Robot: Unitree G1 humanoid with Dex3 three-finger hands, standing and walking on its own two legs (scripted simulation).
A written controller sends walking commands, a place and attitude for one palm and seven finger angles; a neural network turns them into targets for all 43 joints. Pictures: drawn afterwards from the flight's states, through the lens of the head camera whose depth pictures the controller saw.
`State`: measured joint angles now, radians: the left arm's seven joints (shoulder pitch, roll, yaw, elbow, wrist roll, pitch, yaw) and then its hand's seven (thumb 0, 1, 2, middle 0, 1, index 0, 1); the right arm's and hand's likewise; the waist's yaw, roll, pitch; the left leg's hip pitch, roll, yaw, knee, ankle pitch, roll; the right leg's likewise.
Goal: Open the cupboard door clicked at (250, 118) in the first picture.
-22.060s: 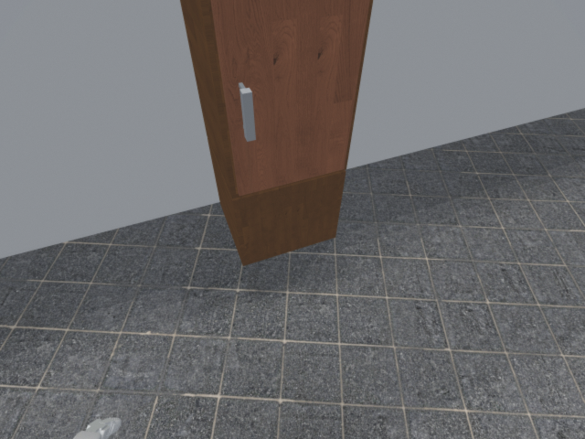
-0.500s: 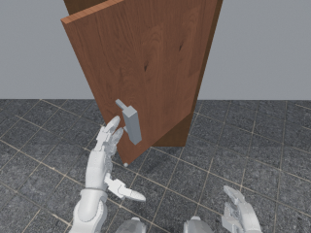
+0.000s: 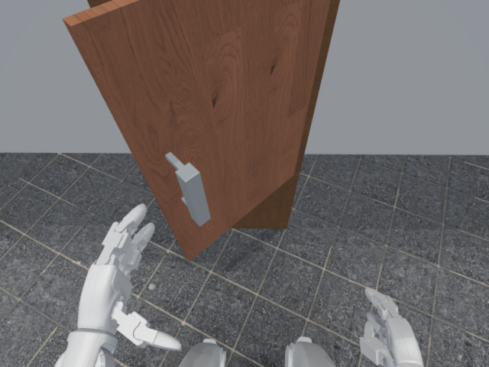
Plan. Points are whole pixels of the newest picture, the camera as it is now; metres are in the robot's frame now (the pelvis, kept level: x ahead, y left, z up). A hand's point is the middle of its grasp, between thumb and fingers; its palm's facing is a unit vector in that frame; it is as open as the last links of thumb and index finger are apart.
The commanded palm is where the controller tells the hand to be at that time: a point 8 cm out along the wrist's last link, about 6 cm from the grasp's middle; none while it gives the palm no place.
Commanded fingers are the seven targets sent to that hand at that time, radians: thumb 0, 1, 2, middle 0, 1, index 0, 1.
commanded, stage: draw the hand back to the body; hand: left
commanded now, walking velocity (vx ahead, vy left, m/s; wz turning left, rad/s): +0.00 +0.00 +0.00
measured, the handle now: (187, 189) +0.38 +0.12 +0.06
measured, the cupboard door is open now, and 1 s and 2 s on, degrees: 44 44 44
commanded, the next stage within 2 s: step back with the hand held close in 1.56 s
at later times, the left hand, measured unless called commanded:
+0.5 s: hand (82, 284) +0.20 +0.20 +0.13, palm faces +0.05 -1.00 -0.08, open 16.2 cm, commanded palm +0.17 +0.26 +0.14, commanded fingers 0.00 -0.25 0.41 -0.16 -0.30 -0.16 -0.30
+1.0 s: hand out of the picture +0.22 +0.28 +0.21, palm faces +0.37 -0.83 -0.41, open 11.3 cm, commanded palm +0.17 +0.32 +0.23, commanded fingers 0.00 0.62 0.78 -0.19 -0.30 -0.19 -0.30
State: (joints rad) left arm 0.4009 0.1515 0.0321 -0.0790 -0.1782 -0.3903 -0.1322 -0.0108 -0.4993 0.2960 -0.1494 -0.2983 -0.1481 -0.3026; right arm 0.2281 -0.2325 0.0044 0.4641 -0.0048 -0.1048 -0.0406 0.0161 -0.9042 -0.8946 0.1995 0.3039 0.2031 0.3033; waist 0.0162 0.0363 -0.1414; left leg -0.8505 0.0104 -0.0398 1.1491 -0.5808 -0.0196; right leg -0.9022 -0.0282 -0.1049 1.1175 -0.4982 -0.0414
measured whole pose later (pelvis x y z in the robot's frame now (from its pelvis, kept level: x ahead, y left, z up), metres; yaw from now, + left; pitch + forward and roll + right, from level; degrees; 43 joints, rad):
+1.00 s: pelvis +0.03 +0.03 +0.08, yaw -1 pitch -2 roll -1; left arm 0.51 0.33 0.25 -0.36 -0.03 -0.07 0.13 0.00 0.29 0.63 -0.19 -0.30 -0.18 -0.30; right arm 0.22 -0.22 0.06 0.60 -0.01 -0.14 -0.09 0.02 -0.90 -0.89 0.20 0.30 0.21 0.30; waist 0.06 0.07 -0.01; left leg -0.13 -0.01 0.00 0.51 -0.34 0.03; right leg -0.19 -0.02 -0.06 0.48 -0.25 0.01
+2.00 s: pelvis -0.01 +0.02 +0.09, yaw -2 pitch +0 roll -1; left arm 0.57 0.40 0.39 -0.45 -0.04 -0.16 0.11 0.02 0.89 0.89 -0.21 -0.30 -0.21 -0.30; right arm 0.16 -0.26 -0.02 0.58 0.00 -0.04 -0.09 0.02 -0.90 -0.89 0.20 0.30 0.20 0.30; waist 0.01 0.05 0.04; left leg -0.21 0.00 0.02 0.45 -0.24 0.02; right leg -0.26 -0.01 -0.05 0.39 -0.13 0.00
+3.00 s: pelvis -0.13 +0.03 +0.07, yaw +3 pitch +0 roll -4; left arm 0.53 0.48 0.48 -0.58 -0.01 -0.25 0.13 0.02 0.88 0.89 -0.22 -0.30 -0.21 -0.31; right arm 0.16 -0.19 -0.03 0.60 -0.02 -0.13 -0.07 0.02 -0.90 -0.89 0.20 0.30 0.20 0.30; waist -0.01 0.00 0.09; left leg -0.49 0.02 -0.04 0.59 -0.11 0.04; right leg -0.48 0.11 0.06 1.05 -0.41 0.02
